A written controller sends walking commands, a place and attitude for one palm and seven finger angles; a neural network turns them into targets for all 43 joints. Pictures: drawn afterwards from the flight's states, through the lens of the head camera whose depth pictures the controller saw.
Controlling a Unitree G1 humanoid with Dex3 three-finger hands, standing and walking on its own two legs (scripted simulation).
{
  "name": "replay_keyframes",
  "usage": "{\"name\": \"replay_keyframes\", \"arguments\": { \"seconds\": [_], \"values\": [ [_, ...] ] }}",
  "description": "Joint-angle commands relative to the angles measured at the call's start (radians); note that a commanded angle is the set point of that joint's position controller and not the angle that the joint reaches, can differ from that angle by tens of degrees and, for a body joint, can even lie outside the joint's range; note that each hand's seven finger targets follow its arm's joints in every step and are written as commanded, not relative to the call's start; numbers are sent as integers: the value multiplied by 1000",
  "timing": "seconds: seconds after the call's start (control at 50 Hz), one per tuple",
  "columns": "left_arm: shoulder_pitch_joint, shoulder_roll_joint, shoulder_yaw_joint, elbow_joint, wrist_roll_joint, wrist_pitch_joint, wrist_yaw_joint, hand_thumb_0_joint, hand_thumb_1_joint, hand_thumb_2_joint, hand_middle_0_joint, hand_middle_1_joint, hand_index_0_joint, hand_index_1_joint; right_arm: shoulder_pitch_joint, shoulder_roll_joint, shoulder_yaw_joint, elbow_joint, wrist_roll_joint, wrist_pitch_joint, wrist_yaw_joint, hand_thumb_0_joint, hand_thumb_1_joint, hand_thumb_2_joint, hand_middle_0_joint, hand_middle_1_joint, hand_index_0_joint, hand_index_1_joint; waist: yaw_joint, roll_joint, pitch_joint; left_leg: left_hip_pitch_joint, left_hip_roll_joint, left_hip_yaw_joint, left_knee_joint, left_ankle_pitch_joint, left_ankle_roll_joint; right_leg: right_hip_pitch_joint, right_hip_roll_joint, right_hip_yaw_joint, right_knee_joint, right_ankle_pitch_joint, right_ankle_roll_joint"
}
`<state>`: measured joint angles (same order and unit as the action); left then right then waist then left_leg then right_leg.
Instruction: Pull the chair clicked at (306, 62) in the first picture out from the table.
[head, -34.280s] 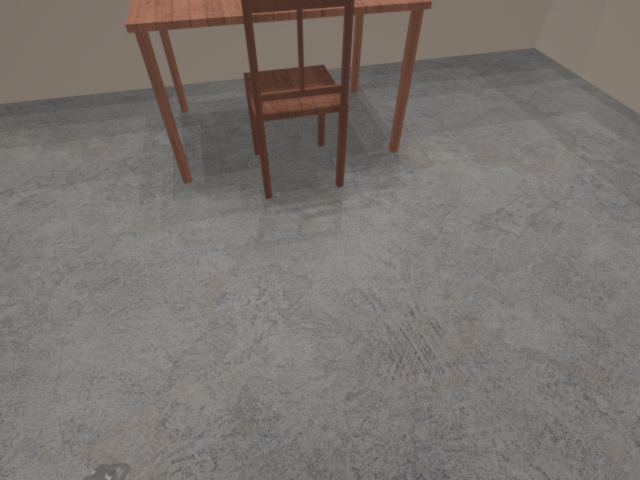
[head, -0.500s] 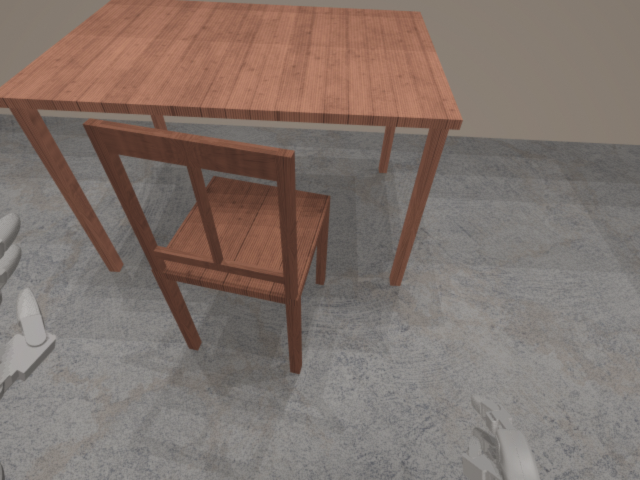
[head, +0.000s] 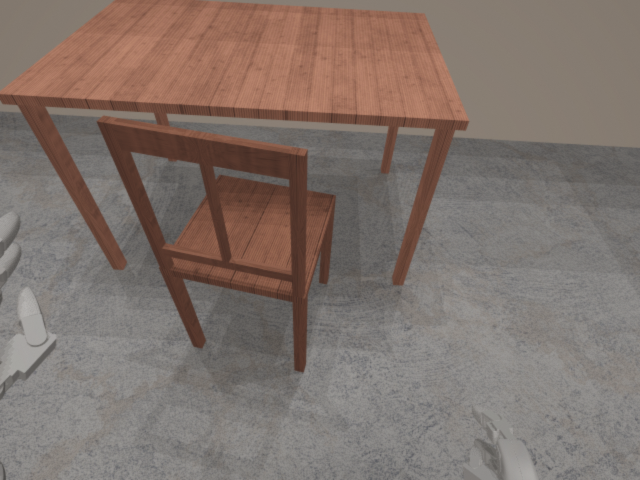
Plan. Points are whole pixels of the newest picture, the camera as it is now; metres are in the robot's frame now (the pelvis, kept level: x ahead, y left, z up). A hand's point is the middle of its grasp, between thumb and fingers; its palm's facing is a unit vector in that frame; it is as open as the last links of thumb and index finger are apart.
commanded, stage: let the arm hang, fingers relaxed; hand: left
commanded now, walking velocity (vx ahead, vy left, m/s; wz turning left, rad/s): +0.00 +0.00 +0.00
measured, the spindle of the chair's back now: (217, 216) +0.63 +0.26 -0.11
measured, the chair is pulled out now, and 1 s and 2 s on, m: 0.13 0.13 0.13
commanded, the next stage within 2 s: look to check the result in 1.16 s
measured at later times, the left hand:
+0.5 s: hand out of the picture -0.05 +0.16 -0.18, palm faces +0.03 -0.98 -0.18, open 7.1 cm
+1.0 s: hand out of the picture +0.02 +0.16 -0.17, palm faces +0.02 -0.97 -0.22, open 7.3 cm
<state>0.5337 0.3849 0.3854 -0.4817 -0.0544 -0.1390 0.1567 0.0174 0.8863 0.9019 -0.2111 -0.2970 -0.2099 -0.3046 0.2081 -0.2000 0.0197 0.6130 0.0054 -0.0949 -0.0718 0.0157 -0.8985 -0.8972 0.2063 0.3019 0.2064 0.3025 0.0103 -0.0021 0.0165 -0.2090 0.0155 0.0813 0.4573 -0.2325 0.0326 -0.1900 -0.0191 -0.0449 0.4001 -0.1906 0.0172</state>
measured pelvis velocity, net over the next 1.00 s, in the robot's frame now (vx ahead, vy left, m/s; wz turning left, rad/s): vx -0.01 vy -0.02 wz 0.00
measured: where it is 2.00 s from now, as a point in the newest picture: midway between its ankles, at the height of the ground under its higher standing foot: outside the picture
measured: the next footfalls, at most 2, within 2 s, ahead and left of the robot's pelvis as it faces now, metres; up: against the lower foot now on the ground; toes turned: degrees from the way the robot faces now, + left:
none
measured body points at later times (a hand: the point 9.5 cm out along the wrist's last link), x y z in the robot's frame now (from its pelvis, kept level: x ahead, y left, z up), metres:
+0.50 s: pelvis -0.02 -0.02 +0.00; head +0.02 +0.00 +0.45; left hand -0.05 +0.22 -0.17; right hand -0.02 -0.26 -0.15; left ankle +0.01 +0.09 -0.74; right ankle +0.01 -0.13 -0.74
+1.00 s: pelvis -0.01 -0.02 +0.00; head -0.01 -0.03 +0.45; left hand +0.02 +0.21 -0.15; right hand -0.02 -0.24 -0.17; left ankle +0.01 +0.09 -0.74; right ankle +0.01 -0.13 -0.74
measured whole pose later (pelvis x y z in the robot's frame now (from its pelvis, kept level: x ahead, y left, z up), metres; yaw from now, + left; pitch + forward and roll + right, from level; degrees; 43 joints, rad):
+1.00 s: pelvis -0.01 -0.02 +0.00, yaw +0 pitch -2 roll +0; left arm 0.23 0.15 0.02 1.11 0.02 -0.01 0.04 0.02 0.93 0.90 -0.20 -0.29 -0.20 -0.30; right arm 0.28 -0.14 -0.01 1.12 -0.03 0.02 -0.03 0.01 -0.92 -0.90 0.20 0.30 0.20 0.30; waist -0.02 0.02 0.03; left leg -0.19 0.02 0.08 0.43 -0.20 0.01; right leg -0.21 -0.01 -0.05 0.44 -0.20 -0.02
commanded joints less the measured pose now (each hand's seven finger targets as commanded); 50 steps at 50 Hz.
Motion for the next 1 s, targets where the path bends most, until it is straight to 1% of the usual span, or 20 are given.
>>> {"name": "replay_keyframes", "arguments": {
  "seconds": [0.0,0.02,0.04,0.06,0.08,0.12,0.16,0.18,0.22,0.28,0.36,0.38,0.4,0.44,0.5,0.68,0.82,0.92,0.96,0.98],
  "values": [
    [-56,170,119,-202,2,-67,23,0,900,900,-200,-300,-200,-300,-113,-136,-55,-159,0,-61,-12,0,-900,-900,200,300,200,300,-3,73,-91,-69,66,-94,-138,8,-23,90,-8,37,-36,116,-15],
    [-52,168,119,-194,1,-67,23,0,900,900,-200,-300,-200,-300,-112,-135,-53,-160,1,-61,-11,0,-900,-900,200,300,200,300,-2,69,-81,-71,67,-96,-143,4,-23,84,-7,36,-36,109,-14],
    [-99,20,-285,651,95,46,-108,0,900,900,-200,-300,-200,-300,-146,-313,-104,118,-7,-105,82,0,-900,-900,200,300,200,300,-47,54,6,-114,109,-133,28,253,-5,-100,-90,0,122,179,-34],
    [-115,28,-250,680,76,113,-136,0,900,900,-200,-300,-200,-300,-78,-288,-101,101,0,-23,87,0,-900,-900,200,300,200,300,-35,75,-73,-51,120,-121,13,276,-11,-126,-88,47,97,67,-36],
    [-143,1,-266,709,75,123,-142,0,900,900,-200,-300,-200,-300,-66,-254,-89,91,-10,3,86,0,-900,-900,200,300,200,300,-33,60,-89,-76,137,-147,0,201,14,-144,-65,19,137,-58,-37],
    [-183,-8,-293,820,84,125,-145,0,900,900,-200,-300,-200,-300,-73,-238,-73,92,-25,35,84,0,-900,-900,200,300,200,300,-22,-62,-79,-127,142,-187,-26,131,39,-108,-51,20,158,-87,-36],
    [-236,4,-308,954,90,129,-144,0,900,900,-200,-300,-200,-300,-70,-232,-66,120,-36,56,85,0,-900,-900,200,300,200,300,-15,-158,-70,-131,109,-172,-19,74,33,-81,-78,46,106,-39,-42],
    [-264,3,-317,1024,89,133,-141,0,900,900,-200,-300,-200,-300,-63,-221,-63,137,-39,66,83,0,-900,-900,200,300,200,300,-17,-173,-59,-119,91,-159,-14,62,27,-82,-92,64,84,-19,-44],
    [-303,-5,-337,1145,85,144,-134,0,900,900,-200,-300,-200,-300,-56,-187,-50,177,-43,89,80,0,-900,-900,200,300,200,300,-23,-130,-13,-105,66,-143,-33,-16,16,-111,-105,100,32,-78,-50],
    [-312,-10,-348,1287,81,142,-133,0,900,900,-200,-300,-200,-300,-50,-173,-42,240,-42,95,69,0,-900,-900,200,300,200,300,-17,36,-26,-67,77,-140,-93,-19,10,-69,-89,101,15,-61,-45],
    [-262,-56,-343,1426,76,133,-130,0,900,900,-200,-300,-200,-300,-8,-128,-43,315,-37,95,53,0,-900,-900,200,300,200,300,-11,144,-45,-42,80,-128,-107,-29,5,-16,-85,91,-23,-26,-53],
    [-255,-56,-347,1450,74,132,-131,0,900,900,-200,-300,-200,-300,7,-120,-42,332,-34,97,51,0,-900,-900,200,300,200,300,-13,153,-37,-45,78,-128,-111,-45,3,-14,-85,91,-34,-31,-55],
    [-249,-63,-350,1470,75,130,-130,0,900,900,-200,-300,-200,-300,24,-119,-46,341,-32,101,48,0,-900,-900,200,300,200,300,-15,113,-19,-35,82,-134,-110,-57,2,-28,-81,87,-51,-44,-56],
    [-242,-79,-356,1505,72,130,-131,0,900,900,-200,-300,-200,-300,62,-104,-48,372,-30,101,44,0,-900,-900,200,300,200,300,-21,97,-22,-26,83,-133,-114,-57,4,-28,-83,90,-63,-46,-59],
    [-225,-95,-363,1546,70,128,-127,0,900,900,-200,-300,-200,-300,102,-95,-52,403,-28,104,40,0,-900,-900,200,300,200,300,-24,31,-1,-6,85,-131,-109,-43,4,-54,-83,86,-76,-61,-60],
    [-209,-132,-367,1596,69,129,-118,0,900,900,-200,-300,-200,-300,153,-50,-48,462,-30,104,38,0,-900,-900,200,300,200,300,-23,-36,41,-22,82,-118,-118,-34,5,-65,-81,97,-79,-85,-60],
    [-225,-143,-361,1585,72,127,-113,0,900,900,-200,-300,-200,-300,143,-27,-48,473,-32,102,40,0,-900,-900,200,300,200,300,-21,-20,74,-30,81,-108,-123,-25,1,-80,-78,101,-79,-78,-57],
    [-241,-142,-359,1581,72,126,-113,0,900,900,-200,-300,-200,-300,138,-23,-47,482,-32,99,39,0,-900,-900,200,300,200,300,-19,6,70,-24,87,-108,-132,15,-1,-57,-79,98,-74,-33,-55],
    [-245,-137,-358,1578,71,125,-114,0,900,900,-200,-300,-200,-300,134,-27,-46,482,-34,98,40,0,-900,-900,200,300,200,300,-18,-8,67,-18,86,-108,-133,11,-2,-52,-79,98,-77,-38,-55],
    [-246,-136,-358,1578,70,125,-115,0,900,900,-200,-300,-200,-300,134,-30,-46,481,-33,97,40,0,-900,-900,200,300,200,300,-18,11,63,-14,87,-105,-137,9,-3,-53,-80,100,-80,-39,-55]
  ]
}}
